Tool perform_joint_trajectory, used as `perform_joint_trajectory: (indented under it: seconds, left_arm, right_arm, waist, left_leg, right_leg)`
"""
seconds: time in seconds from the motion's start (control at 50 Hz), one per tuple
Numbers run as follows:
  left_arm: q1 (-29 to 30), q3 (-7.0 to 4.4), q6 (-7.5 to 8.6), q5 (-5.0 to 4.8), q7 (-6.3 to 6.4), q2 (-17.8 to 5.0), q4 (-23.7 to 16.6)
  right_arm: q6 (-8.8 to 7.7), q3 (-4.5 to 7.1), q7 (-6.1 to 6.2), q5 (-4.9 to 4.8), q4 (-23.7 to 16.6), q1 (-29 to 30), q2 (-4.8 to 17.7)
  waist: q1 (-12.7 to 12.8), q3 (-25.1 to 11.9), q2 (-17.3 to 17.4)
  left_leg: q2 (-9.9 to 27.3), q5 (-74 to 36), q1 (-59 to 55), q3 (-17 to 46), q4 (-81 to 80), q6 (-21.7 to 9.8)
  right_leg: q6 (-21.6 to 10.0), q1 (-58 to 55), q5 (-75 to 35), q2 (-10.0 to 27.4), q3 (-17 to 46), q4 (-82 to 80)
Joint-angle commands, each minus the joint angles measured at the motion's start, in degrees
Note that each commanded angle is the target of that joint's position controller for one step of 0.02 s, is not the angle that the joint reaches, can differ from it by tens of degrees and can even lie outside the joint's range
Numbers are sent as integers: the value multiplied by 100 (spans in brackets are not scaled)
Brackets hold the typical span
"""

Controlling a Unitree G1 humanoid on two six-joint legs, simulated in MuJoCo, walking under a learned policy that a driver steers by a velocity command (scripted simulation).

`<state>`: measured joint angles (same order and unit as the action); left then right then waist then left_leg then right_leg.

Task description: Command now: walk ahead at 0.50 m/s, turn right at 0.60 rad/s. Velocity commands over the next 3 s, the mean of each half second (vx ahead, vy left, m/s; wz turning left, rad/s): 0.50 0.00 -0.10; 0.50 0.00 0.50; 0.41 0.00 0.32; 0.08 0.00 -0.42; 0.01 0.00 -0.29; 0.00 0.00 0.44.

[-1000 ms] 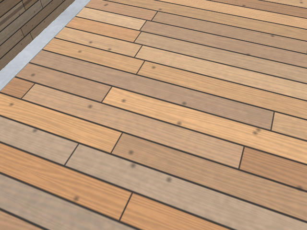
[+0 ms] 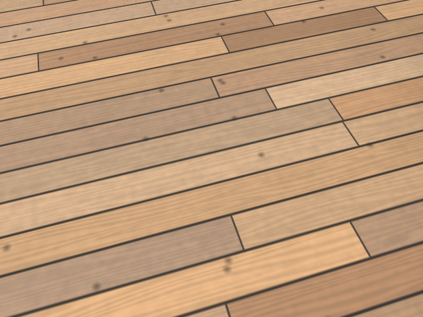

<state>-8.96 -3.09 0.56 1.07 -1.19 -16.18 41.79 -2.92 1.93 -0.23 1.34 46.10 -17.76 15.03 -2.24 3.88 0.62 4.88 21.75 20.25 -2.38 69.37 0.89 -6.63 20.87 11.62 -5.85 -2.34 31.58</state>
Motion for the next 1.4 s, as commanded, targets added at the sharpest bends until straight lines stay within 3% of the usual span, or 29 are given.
perform_joint_trajectory:
  seconds: [0.02, 0.1, 0.18, 0.3, 0.36, 0.42, 0.44, 0.46, 0.48, 0.5, 0.52, 0.56, 0.64, 0.74, 0.84, 0.88, 0.92, 0.94, 0.96, 0.98, 1.0, 1.02, 1.04, 1.08, 1.16, 1.26, 1.32, 1.36, 1.4]
  left_arm:
    - [-526, -215, 104, -86, 105, -710, -123]
    - [-840, -256, 239, -87, 56, -839, -3]
    - [-1325, -172, 315, -96, 55, -644, 249]
    - [-1809, -119, 389, 14, 128, -706, 541]
    - [-1659, -102, 391, 76, 212, -767, 640]
    - [-1459, -103, 370, 116, 251, -913, 694]
    - [-1383, -66, 392, 84, 266, -876, 610]
    - [-1758, 29, 435, -100, 210, -469, 345]
    - [-1569, -16, 466, 90, 178, -662, 324]
    - [-1162, 3, 487, 129, 140, -667, 198]
    - [-878, 33, 534, 108, 104, -673, 130]
    - [-808, 59, 419, 164, 80, -569, 62]
    - [-655, 137, 190, 197, 43, -367, -50]
    - [558, 199, 204, 137, 5, -283, -435]
    - [1218, 229, 295, 61, -1, -345, -700]
    - [926, 188, 342, 48, 20, -486, -659]
    - [-85, 85, 421, 54, 111, -704, -361]
    - [-822, -15, 496, 147, 198, -1019, -248]
    - [-1452, -140, 468, 268, 290, -1488, -284]
    - [-1229, -199, 358, 176, 271, -1584, -225]
    - [-856, -101, 307, 136, 243, -1004, -310]
    - [-617, -8, 312, 98, 218, -605, -325]
    - [-483, 37, 324, 111, 210, -458, -298]
    - [-600, 38, 414, 74, 203, -443, -143]
    - [-840, -33, 557, -8, 139, -531, 47]
    - [-1106, -39, 558, 12, 68, -510, 333]
    - [-1318, -40, 512, -26, 81, -585, 539]
    - [-1548, -34, 454, -58, 93, -646, 764]
    - [-1505, -43, 391, -115, 122, -735, 881]
  right_arm:
    - [13, 131, -15, 141, -475, -153, 653]
    - [200, 118, -76, 151, -613, 209, 501]
    - [162, 73, -125, 112, -729, 936, 398]
    - [94, 33, -212, 18, -976, 1835, 399]
    - [70, 53, -244, 3, -959, 1681, 438]
    - [26, 194, -126, 23, -453, 144, 652]
    - [-14, 285, -67, 111, -229, -758, 886]
    - [-3, 515, -14, 183, -211, -1271, 1668]
    - [55, 457, -97, -87, -160, -908, 1387]
    - [78, 435, -117, -171, -235, -410, 1248]
    - [90, 373, -127, -137, -289, -131, 960]
    - [73, 286, -89, -118, -219, 37, 712]
    - [-37, 345, -78, -141, -123, -165, 911]
    - [-4, 403, -50, -161, -17, -645, 962]
    - [39, 439, 26, -60, -2, -981, 1023]
    - [41, 464, 72, -32, -102, -733, 1104]
    - [4, 471, 47, -51, -183, -422, 1172]
    - [-50, 407, -12, -119, -234, -428, 958]
    - [-85, 283, -16, -294, -442, -676, 459]
    - [-35, 283, -6, -168, -545, -981, 627]
    - [62, 319, 22, -37, -328, -816, 867]
    - [84, 305, -42, -2, -327, -461, 814]
    - [114, 294, -94, 2, -355, -327, 700]
    - [238, 282, -193, 99, -373, -255, 630]
    - [320, 241, -310, 85, -626, 285, 519]
    - [250, 89, -365, 72, -870, 1135, 270]
    - [177, -5, -366, 98, -952, 1553, 144]
    - [110, -21, -295, 129, -893, 1466, 164]
    - [-4, 24, -186, 210, -524, 584, 315]
  waist:
    - [51, -514, -172]
    - [80, -424, -218]
    - [394, -184, -356]
    - [728, 53, -329]
    - [523, 104, -364]
    - [-181, -740, -368]
    - [-588, -1226, -217]
    - [-457, -1893, 1047]
    - [-244, -1951, 921]
    - [-73, -1098, 492]
    - [-23, -624, 53]
    - [292, -184, -56]
    - [365, -270, 156]
    - [-62, -152, 264]
    - [-311, -238, 337]
    - [-85, -293, 406]
    - [437, -678, 284]
    - [768, -1253, -178]
    - [879, -2059, -1083]
    - [503, -2151, -1816]
    - [401, -1307, -758]
    - [413, -752, -266]
    - [314, -488, -355]
    - [229, -325, -696]
    - [207, -315, -605]
    - [345, -98, -575]
    - [444, -3, -587]
    - [403, -147, -688]
    - [-9, -554, -630]
  left_leg:
    - [276, -209, 1306, 385, -257, 59]
    - [183, -745, 1403, 244, -954, 218]
    - [216, -1826, 1759, 153, -2137, 141]
    - [-26, -2118, 1952, -25, -3143, -265]
    - [-337, -1587, 1387, -100, -3557, -557]
    - [-994, -1177, -539, -373, -4028, -927]
    - [-467, -1193, -1930, 314, -4149, -1212]
    - [1175, -997, -3535, 3165, -4359, -2117]
    - [1496, -1414, -3610, 4731, -5159, -2338]
    - [1343, -992, -2885, 3884, -5202, -2233]
    - [1143, -1194, -2167, 3276, -5372, -2083]
    - [613, -1899, -1177, 2496, -5619, -1753]
    - [208, -2477, -722, 1924, -5840, -1734]
    - [-63, -2558, -1024, 1866, -5768, -1401]
    - [94, -3334, -1698, 2234, -5191, -1285]
    - [175, -3425, -1635, 2449, -4916, -1118]
    - [-83, -3876, -1273, 2394, -3971, -887]
    - [-450, -3320, -805, 2043, -2737, -729]
    - [-1075, -953, 478, 1252, -1115, -530]
    - [-1233, 1050, 1460, 884, -289, -529]
    - [-755, 581, 1740, 938, 102, -546]
    - [-594, 134, 1664, 862, -22, -504]
    - [-433, -88, 1533, 791, -248, -457]
    - [-297, -262, 1386, 672, -364, -363]
    - [-189, -835, 1832, 609, -514, -259]
    - [-276, -1770, 1647, 396, -2143, -221]
    - [-446, -1873, 948, -78, -3182, -308]
    - [-575, -1715, 527, -140, -3564, -445]
    - [-764, -2086, -530, -145, -4370, -649]
  right_leg:
    - [-946, -1421, -1996, 1488, 1977, -1650]
    - [-967, -1033, -1791, 1219, 1848, -1935]
    - [-666, -1496, -2044, 1208, 1536, -2146]
    - [-445, -2508, -2626, 1530, 1159, -2145]
    - [-302, -2696, -3657, 1685, 830, -1875]
    - [-49, -2669, -5803, 1498, 334, 184]
    - [59, -1716, -4696, 1362, 176, 1558]
    - [415, 321, -1628, 394, -247, 4050]
    - [395, 1330, 1487, -27, 462, 4761]
    - [372, 1717, 1100, 417, 768, 4757]
    - [388, 1692, 758, 663, 702, 4413]
    - [513, 1279, 675, 933, 641, 3659]
    - [832, 1137, 333, 995, 368, 2806]
    - [1019, 1411, -912, 932, 272, 1222]
    - [924, 1299, -914, 679, 329, 393]
    - [794, 656, -577, 592, 437, -22]
    - [581, -871, -319, 411, 379, -538]
    - [330, -2067, 90, 1094, 1002, -764]
    - [-68, -3531, 1254, 2624, 2917, -1083]
    - [-511, -3545, 1469, 3189, 4739, -1563]
    - [-475, -2837, 1815, 2976, 4077, -1531]
    - [-374, -2181, 1383, 2645, 3186, -1650]
    - [-225, -1760, 744, 2368, 2483, -1824]
    - [-136, -1418, -286, 2066, 1623, -1968]
    - [-265, -1556, -1293, 2109, 853, -2205]
    - [-202, -1493, -1740, 1799, 6, -2324]
    - [-93, -1507, -3159, 1789, -330, -1992]
    - [-30, -1818, -4134, 1831, -211, -1538]
    - [141, -1973, -4605, 1612, -161, -451]
